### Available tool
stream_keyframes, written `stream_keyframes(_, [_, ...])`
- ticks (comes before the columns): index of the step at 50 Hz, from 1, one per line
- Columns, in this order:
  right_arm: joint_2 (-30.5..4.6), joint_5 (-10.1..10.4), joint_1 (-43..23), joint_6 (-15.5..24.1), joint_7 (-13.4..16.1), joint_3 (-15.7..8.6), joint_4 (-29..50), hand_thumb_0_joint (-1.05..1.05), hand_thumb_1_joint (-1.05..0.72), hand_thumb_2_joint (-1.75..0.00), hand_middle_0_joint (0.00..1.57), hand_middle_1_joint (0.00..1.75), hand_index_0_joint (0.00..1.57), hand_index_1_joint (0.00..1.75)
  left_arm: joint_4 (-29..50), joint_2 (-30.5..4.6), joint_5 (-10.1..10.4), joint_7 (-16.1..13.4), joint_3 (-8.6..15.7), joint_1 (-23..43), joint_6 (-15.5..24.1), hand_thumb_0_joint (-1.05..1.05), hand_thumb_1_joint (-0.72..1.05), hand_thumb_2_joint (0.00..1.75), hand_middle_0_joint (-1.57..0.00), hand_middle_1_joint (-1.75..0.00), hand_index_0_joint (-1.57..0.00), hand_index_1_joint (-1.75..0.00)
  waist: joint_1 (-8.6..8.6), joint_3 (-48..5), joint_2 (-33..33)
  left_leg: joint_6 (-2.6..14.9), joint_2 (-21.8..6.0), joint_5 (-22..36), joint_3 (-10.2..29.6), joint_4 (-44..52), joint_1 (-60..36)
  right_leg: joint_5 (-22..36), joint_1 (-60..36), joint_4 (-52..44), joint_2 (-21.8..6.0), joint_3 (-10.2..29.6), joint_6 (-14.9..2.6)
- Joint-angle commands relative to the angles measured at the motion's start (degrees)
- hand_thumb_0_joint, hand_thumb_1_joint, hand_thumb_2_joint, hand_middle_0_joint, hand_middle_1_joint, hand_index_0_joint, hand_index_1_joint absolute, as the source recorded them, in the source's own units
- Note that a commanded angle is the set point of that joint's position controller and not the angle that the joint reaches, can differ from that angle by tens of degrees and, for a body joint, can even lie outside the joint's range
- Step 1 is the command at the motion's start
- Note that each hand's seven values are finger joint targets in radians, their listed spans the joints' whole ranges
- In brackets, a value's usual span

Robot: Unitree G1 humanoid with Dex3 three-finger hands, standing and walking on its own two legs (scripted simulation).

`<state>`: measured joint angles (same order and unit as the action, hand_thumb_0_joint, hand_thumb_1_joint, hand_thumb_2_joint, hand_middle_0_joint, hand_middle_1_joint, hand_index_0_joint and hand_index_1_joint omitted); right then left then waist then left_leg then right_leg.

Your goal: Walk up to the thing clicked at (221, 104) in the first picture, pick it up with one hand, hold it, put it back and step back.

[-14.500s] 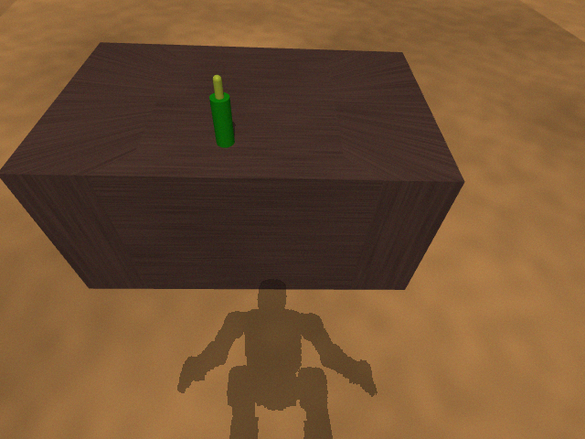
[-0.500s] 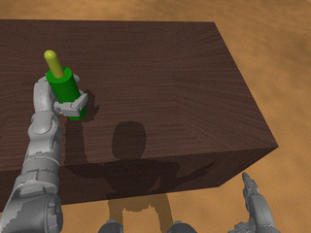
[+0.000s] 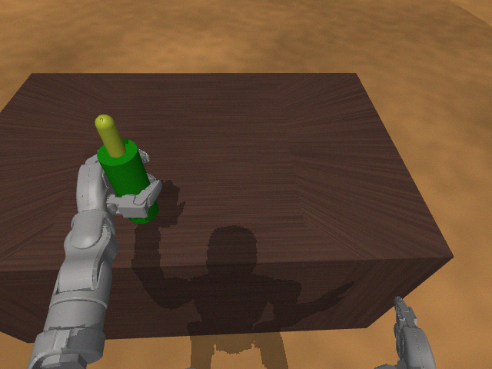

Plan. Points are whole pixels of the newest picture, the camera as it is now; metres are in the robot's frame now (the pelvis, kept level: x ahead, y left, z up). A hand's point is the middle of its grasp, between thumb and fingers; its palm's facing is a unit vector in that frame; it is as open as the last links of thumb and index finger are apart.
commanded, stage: lift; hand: left
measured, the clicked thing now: (126, 172) +0.37 +0.18 +0.14
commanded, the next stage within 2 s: hold in 0.34 s
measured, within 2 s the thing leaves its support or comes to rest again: neither
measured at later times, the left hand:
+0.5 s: hand (126, 192) +0.33 +0.17 +0.14, palm faces +0.18 -0.98 -0.02, open 7.7 cm
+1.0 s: hand (121, 191) +0.32 +0.17 +0.15, palm faces +0.17 -0.99 -0.01, open 7.6 cm
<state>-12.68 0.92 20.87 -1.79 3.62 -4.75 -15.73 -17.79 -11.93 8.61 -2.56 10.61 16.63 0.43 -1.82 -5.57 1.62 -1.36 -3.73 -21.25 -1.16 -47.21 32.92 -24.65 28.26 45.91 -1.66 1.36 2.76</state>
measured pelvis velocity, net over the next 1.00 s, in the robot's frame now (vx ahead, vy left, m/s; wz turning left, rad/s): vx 0.01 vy -0.01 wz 0.02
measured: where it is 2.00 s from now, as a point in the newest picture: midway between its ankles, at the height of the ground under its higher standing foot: outside the picture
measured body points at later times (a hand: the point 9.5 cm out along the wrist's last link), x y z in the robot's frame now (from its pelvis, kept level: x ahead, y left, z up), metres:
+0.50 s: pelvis -0.01 -0.01 +0.01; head -0.01 -0.02 +0.46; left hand +0.32 +0.22 +0.14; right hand +0.15 -0.26 -0.06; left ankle +0.03 +0.13 -0.70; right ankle -0.02 -0.15 -0.70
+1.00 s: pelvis +0.01 -0.01 +0.02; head +0.00 -0.02 +0.47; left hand +0.31 +0.22 +0.16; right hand +0.17 -0.25 -0.05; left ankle +0.03 +0.13 -0.70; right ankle -0.02 -0.15 -0.70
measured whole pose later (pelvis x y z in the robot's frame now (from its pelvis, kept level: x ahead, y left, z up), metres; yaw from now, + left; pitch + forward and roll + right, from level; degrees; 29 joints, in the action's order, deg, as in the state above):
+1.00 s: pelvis +0.01 -0.01 +0.02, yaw +1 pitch +1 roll +0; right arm -11.3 1.1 15.9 8.6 4.0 -4.0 -31.1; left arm 3.0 -10.2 10.2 -0.8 10.4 4.9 -12.1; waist -0.6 -2.4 2.4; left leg -1.7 -3.0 -17.6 -0.6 -37.6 20.7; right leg -21.4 15.7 36.4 -2.2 0.2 2.4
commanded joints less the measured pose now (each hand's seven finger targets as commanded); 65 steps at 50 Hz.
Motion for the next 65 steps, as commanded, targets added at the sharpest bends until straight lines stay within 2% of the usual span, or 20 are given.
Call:
stream_keyframes(1, [-7.2,0.3,-3.5,4.1,0.9,-3.7,7.2,0.0,0.55,-0.05,0.05,0.05,0.05,0.05,20.9,-10.2,1.1,-0.6,3.2,23.7,3.9,0.0,0.28,1.3,-1.3,-1.42,-1.32,-1.43,0.1,-15.4,0.5,0.94,2.0,12.8,-0.7,7.8,-14.7,16.3,-3.8,-7.3,2.1,-3.4,-1.8])
stream_keyframes(9, [-6.5,0.3,-5.8,6.1,1.2,-2.6,3.4,0.0,0.55,-0.05,0.05,0.05,0.05,0.05,21.5,-8.2,1.6,0.1,2.8,18.5,0.4,0.0,0.28,1.29,-1.3,-1.42,-1.32,-1.42,0.54,-12.5,-0.8,1.38,2.4,11.0,-1.3,9.5,-15.1,15.0,-5.0,-10.0,1.7,-3.3,-1.44])
stream_keyframes(14, [-5.3,0.4,-6.9,7.4,1.3,-1.7,0.5,0.0,0.54,-0.05,0.05,0.05,0.05,0.05,27.2,-9.9,1.5,0.3,3.4,20.4,-0.1,0.0,0.28,1.3,-1.32,-1.44,-1.34,-1.44,0.61,-12.3,-0.4,1.41,2.5,10.8,-1.3,10.4,-17.1,14.4,-5.5,-10.9,1.5,-3.3,-1.42])
stream_keyframes(15, [-7.5,0.4,-7.7,7.6,1.7,-3.5,1.1,0.0,0.54,-0.05,0.05,0.05,0.05,0.05,25.8,-9.3,1.8,0.3,3.5,18.0,-0.3,0.0,0.27,1.31,-1.31,-1.44,-1.33,-1.44,0.19,-11.5,-0.9,1.37,2.4,9.9,-1.1,11.0,-17.5,13.3,-5.0,-11.2,1.7,-3.5,-1.43])
stream_keyframes(17, [-5.5,0.4,-8.7,8.3,1.5,-1.5,1.0,0.0,0.54,-0.05,0.05,0.05,0.05,0.05,27.1,-8.4,1.9,0.3,3.2,18.8,-0.6,0.0,0.3,1.3,-1.31,-1.43,-1.33,-1.43,0.66,-11.8,-1.0,1.31,2.3,10.0,-0.9,11.5,-17.7,13.3,-5.8,-11.5,1.7,-3.7,-1.52])
stream_keyframes(21, [-6.5,0.3,-8.3,9.0,1.8,-2.6,-1.2,0.0,0.53,-0.05,0.05,0.05,0.05,0.05,26.8,-8.9,1.8,0.4,3.6,16.5,-1.6,0.0,0.29,1.3,-1.31,-1.43,-1.33,-1.44,0.6,-10.2,-1.5,1.42,2.6,8.8,-1.1,12.1,-17.6,12.1,-6.2,-12.7,1.6,-3.6,-1.37])
stream_keyframes(24, [-5.1,0.4,-9.4,9.8,1.6,-1.2,-1.2,0.0,0.52,-0.05,0.05,0.05,0.05,0.05,26.0,-6.8,1.9,0.7,2.8,14.1,-2.6,0.0,0.31,1.23,-1.31,-1.4,-1.33,-1.4,0.71,-9.4,-1.3,1.51,2.7,8.9,-1.3,12.5,-17.6,12.4,-6.9,-13.3,1.5,-3.5,-1.3])
stream_keyframes(25, [-3.7,0.5,-9.8,10.0,1.3,-0.2,-1.9,0.0,0.53,-0.05,0.05,0.05,0.05,0.05,31.1,-7.8,2.1,0.8,3.0,16.2,-2.2,0.0,0.3,1.24,-1.3,-1.4,-1.32,-1.41,1.37,-9.9,0.7,1.4,2.7,8.9,-1.2,12.7,-17.8,12.3,-7.4,-13.2,1.4,-3.6,-1.47])
stream_keyframes(27, [-5.8,0.5,-8.8,10.3,1.7,-1.6,-2.4,0.0,0.52,-0.05,0.05,0.05,0.05,0.05,31.3,-8.6,2.3,1.1,3.6,15.2,-2.7,0.0,0.31,1.25,-1.32,-1.42,-1.34,-1.42,0.64,-11.4,-0.4,1.47,2.6,11.2,-1.0,12.7,-19.9,14.4,-7.5,-13.1,1.6,-3.8,-1.37])
stream_keyframes(28, [-3.6,0.6,-9.9,10.6,1.4,0.1,-2.5,0.0,0.53,-0.05,0.05,0.05,0.05,0.05,32.5,-8.1,2.3,1.2,3.0,16.7,-2.6,0.0,0.29,1.24,-1.31,-1.41,-1.33,-1.41,0.92,-10.3,0.2,1.51,2.8,11.2,-1.3,12.4,-19.1,14.4,-7.5,-13.3,1.3,-3.6,-1.34])
stream_keyframes(32, [-6.5,0.4,-9.0,11.1,1.6,-2.3,-3.6,0.0,0.52,-0.06,0.05,0.05,0.05,0.05,30.9,-8.4,2.0,1.1,3.8,12.7,-4.1,0.0,0.26,1.23,-1.31,-1.41,-1.33,-1.41,0.66,-10.6,-0.8,1.65,2.7,13.6,-1.2,12.7,-20.0,16.9,-9.0,-13.5,1.4,-3.6,-1.24])
stream_keyframes(42, [-4.5,0.5,-9.2,12.7,1.1,-1.0,-5.7,0.0,0.51,-0.06,0.05,0.05,0.05,0.05,37.4,-7.5,2.4,1.5,3.4,12.0,-5.7,0.0,0.26,1.23,-1.32,-1.42,-1.34,-1.42,1.26,-9.4,1.8,1.26,2.6,14.5,-0.7,14.2,-21.8,17.1,-9.8,-14.3,1.6,-4.3,-1.64])
stream_keyframes(48, [-7.2,0.5,-10.6,13.4,0.8,-3.4,-6.3,0.0,0.51,-0.06,0.05,0.05,0.05,0.05,39.2,-7.8,2.6,1.6,4.1,9.5,-7.2,0.0,0.24,1.21,-1.3,-1.41,-1.32,-1.4,1.43,-8.3,1.0,1.24,2.7,14.1,-0.5,15.1,-22.1,16.6,-10.5,-15.4,1.7,-4.5,-1.71])
stream_keyframes(50, [-4.3,0.6,-10.1,13.7,0.4,-1.3,-6.6,0.0,0.51,-0.06,0.05,0.05,0.05,0.05,43.4,-6.7,2.6,1.7,2.8,11.2,-7.2,0.0,0.26,1.21,-1.3,-1.4,-1.32,-1.4,1.59,-9.8,1.7,1.37,2.9,15.1,-0.6,14.8,-22.8,17.6,-11.4,-15.5,1.4,-4.4,-1.66])
stream_keyframes(51, [-5.8,0.5,-11.3,14.0,0.8,-2.6,-5.0,0.0,0.5,-0.06,0.05,0.05,0.05,0.05,41.3,-6.6,2.6,1.4,3.6,9.1,-7.6,0.0,0.25,1.21,-1.3,-1.4,-1.32,-1.4,1.14,-10.1,0.1,1.38,2.8,15.8,-0.6,14.7,-23.4,18.2,-11.5,-15.4,1.6,-4.4,-1.44])
stream_keyframes(54, [-4.0,0.3,-10.2,13.8,0.6,-1.0,-8.5,0.0,0.51,-0.06,0.05,0.05,0.05,0.05,41.9,-4.8,2.6,1.5,1.5,7.4,-8.2,0.0,0.26,1.22,-1.3,-1.41,-1.32,-1.4,1.55,-9.8,0.4,1.4,2.5,19.3,-0.3,14.4,-23.6,21.4,-12.0,-14.6,1.7,-4.6,-1.49])
stream_keyframes(57, [-6.8,0.1,-12.0,14.1,0.9,-3.1,-6.9,0.0,0.51,-0.06,0.05,0.05,0.05,0.05,39.3,-6.0,2.4,1.4,3.0,7.1,-8.8,0.0,0.25,1.21,-1.29,-1.4,-1.31,-1.4,0.88,-9.4,-1.6,1.57,2.6,19.5,-0.4,14.4,-23.7,22.0,-12.0,-15.2,1.5,-4.4,-1.15])
stream_keyframes(58, [-4.6,0.1,-12.7,14.2,0.7,-1.4,-7.2,0.0,0.51,-0.06,0.05,0.05,0.05,0.05,42.8,-5.4,2.2,1.4,2.0,10.3,-8.5,0.0,0.26,1.22,-1.29,-1.4,-1.31,-1.4,1.08,-9.7,-0.2,1.5,2.8,18.3,-0.4,14.8,-23.8,21.0,-12.0,-15.4,1.4,-4.3,-1.32])
stream_keyframes(59, [-5.1,0.2,-11.5,14.0,0.9,-2.0,-7.7,0.0,0.51,-0.06,0.05,0.05,0.05,0.05,41.6,-7.4,2.3,1.1,4.3,9.3,-8.6,0.0,0.24,1.23,-1.3,-1.41,-1.32,-1.41,1.3,-9.9,0.1,1.62,2.9,18.4,-0.5,14.6,-24.2,21.1,-12.2,-15.8,1.3,-4.2,-1.24])
stream_keyframes(65, [-5.7,0.2,-10.9,14.2,1.2,-2.6,-9.4,0.0,0.51,-0.06,0.05,0.05,0.05,0.05,38.6,-7.1,2.5,1.1,5.1,8.4,-9.4,0.0,0.26,1.23,-1.31,-1.42,-1.33,-1.42,1.07,-8.8,-0.7,1.63,3.0,18.1,-0.5,15.1,-24.3,20.8,-12.0,-16.2,1.3,-4.4,-1.2])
